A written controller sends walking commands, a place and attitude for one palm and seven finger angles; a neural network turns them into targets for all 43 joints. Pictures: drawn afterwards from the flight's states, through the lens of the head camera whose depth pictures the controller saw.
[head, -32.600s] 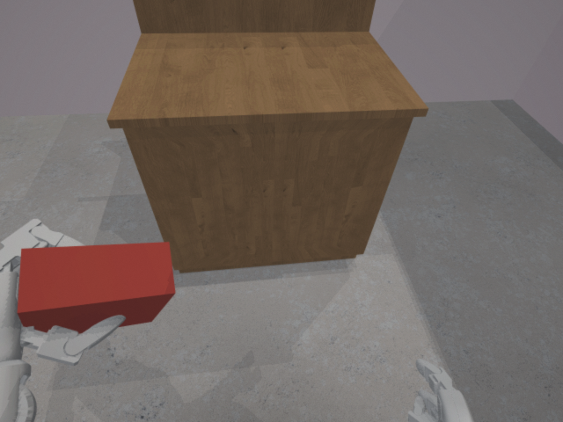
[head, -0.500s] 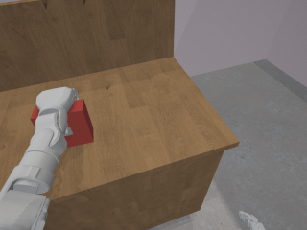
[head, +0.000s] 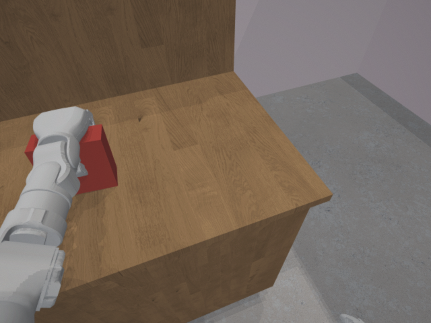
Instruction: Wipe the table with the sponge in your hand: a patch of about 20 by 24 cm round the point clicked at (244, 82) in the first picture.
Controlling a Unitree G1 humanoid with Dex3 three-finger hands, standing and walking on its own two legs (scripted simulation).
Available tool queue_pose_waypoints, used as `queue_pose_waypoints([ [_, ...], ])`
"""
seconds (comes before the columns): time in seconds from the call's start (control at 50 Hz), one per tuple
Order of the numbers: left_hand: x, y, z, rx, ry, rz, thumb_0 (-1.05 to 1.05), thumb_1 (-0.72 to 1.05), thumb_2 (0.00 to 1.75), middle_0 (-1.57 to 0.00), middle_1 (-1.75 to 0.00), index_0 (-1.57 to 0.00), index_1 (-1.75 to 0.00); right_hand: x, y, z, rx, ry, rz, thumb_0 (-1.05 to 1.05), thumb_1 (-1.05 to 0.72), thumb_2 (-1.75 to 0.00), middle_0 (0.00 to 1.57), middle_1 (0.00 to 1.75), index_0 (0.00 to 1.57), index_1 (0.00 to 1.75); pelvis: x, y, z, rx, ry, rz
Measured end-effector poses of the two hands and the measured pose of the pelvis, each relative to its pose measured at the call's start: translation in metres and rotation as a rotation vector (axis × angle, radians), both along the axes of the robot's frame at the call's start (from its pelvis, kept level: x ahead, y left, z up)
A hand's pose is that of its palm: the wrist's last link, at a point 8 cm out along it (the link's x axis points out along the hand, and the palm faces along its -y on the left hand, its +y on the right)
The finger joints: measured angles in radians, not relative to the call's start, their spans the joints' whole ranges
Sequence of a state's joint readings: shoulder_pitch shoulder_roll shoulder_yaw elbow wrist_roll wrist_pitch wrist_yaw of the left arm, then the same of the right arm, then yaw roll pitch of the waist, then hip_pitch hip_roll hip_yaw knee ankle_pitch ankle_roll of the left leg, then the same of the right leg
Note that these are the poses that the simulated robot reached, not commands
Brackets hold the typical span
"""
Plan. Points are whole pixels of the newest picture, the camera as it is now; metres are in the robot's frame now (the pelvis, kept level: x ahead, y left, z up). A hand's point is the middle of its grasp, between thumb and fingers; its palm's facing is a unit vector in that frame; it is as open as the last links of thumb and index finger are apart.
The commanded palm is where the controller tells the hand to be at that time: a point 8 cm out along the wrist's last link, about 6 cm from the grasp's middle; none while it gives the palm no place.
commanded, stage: wipe forward along the middle lane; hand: left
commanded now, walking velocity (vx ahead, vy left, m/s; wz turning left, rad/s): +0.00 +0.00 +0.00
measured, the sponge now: (81, 169) +0.40 +0.31 +0.06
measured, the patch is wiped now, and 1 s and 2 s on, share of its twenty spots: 1.00 1.00 1.00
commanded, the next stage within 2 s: slide back across to the first lane in 0.04 s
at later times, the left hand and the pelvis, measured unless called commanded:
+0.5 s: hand (48, 146) +0.41 +0.35 +0.12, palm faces -0.07 +0.01 -1.00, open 9.8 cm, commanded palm +0.38 +0.34 +0.17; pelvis +0.01 +0.01 +0.00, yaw -1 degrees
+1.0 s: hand (25, 152) +0.39 +0.39 +0.12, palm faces -0.12 +0.02 -0.99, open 9.8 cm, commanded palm +0.36 +0.37 +0.17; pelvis +0.02 +0.02 +0.00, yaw +0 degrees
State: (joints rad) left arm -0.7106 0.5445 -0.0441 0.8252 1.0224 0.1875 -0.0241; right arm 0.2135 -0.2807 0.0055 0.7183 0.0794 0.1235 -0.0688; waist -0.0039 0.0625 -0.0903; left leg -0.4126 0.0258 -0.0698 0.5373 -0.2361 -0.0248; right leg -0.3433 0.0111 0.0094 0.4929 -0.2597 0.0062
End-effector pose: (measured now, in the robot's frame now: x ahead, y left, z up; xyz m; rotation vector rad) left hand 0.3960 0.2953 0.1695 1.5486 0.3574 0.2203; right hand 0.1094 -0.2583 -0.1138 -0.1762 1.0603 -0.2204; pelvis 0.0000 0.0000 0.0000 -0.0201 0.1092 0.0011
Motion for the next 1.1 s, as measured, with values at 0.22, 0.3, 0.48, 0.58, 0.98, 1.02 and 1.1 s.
queue_pose_waypoints([
  [0.22, 0.013, 0.008, -0.001, 0.009, 0.002, -0.016, 0.01, -0.52, 1.09, -0.76, -1.37, -0.8, -1.35, -0.019, 0.0, -0.003, -0.01, 0.05, -0.034, 0.01, -0.91, -0.9, 0.21, 0.3, 0.2, 0.3, 0.002, 0.006, -0.001, -0.004, 0.024, -0.011],
  [0.3, 0.011, 0.013, 0.0, 0.001, -0.019, -0.013, 0.01, -0.52, 1.09, -0.75, -1.38, -0.79, -1.35, -0.023, 0.001, -0.003, -0.004, 0.057, -0.049, 0.01, -0.91, -0.9, 0.21, 0.3, 0.2, 0.3, 0.005, 0.008, 0.0, -0.004, 0.02, -0.017],
  [0.48, -0.003, 0.041, 0.006, 0.03, -0.022, 0.047, 0.0, -0.51, 1.09, -0.74, -1.39, -0.78, -1.37, -0.008, 0.006, 0.002, 0.004, 0.026, -0.039, 0.01, -0.91, -0.9, 0.21, 0.3, 0.2, 0.3, 0.01, 0.01, 0.002, -0.003, -0.002, -0.015],
  [0.58, -0.018, 0.057, 0.007, 0.024, 0.001, 0.069, 0.0, -0.51, 1.09, -0.74, -1.4, -0.77, -1.37, 0.012, 0.01, 0.006, 0.001, -0.009, -0.009, 0.01, -0.91, -0.9, 0.21, 0.3, 0.2, 0.3, 0.014, 0.013, 0.003, -0.006, -0.014, -0.004],
  [0.98, -0.019, 0.084, 0.007, 0.033, 0.043, 0.035, 0.0, -0.51, 1.09, -0.74, -1.39, -0.78, -1.37, 0.036, 0.021, 0.007, -0.011, -0.005, 0.044, 0.01, -0.91, -0.9, 0.21, 0.3, 0.2, 0.3, 0.018, 0.017, 0.003, -0.012, 0.01, 0.009],
  [1.02, -0.021, 0.083, 0.006, 0.036, 0.034, 0.029, -0.01, -0.51, 1.09, -0.74, -1.39, -0.78, -1.37, 0.03, 0.02, 0.005, -0.006, 0.013, 0.035, 0.01, -0.91, -0.9, 0.21, 0.3, 0.2, 0.3, 0.02, 0.018, 0.003, -0.012, 0.01, 0.006],
  [1.1, -0.028, 0.077, 0.004, 0.03, 0.004, 0.018, -0.01, -0.51, 1.09, -0.73, -1.4, -0.77, -1.38, 0.023, 0.019, 0.002, 0.004, 0.036, 0.022, 0.01, -0.91, -0.9, 0.21, 0.3, 0.2, 0.3, 0.022, 0.02, 0.003, -0.011, 0.003, 0.002],
])
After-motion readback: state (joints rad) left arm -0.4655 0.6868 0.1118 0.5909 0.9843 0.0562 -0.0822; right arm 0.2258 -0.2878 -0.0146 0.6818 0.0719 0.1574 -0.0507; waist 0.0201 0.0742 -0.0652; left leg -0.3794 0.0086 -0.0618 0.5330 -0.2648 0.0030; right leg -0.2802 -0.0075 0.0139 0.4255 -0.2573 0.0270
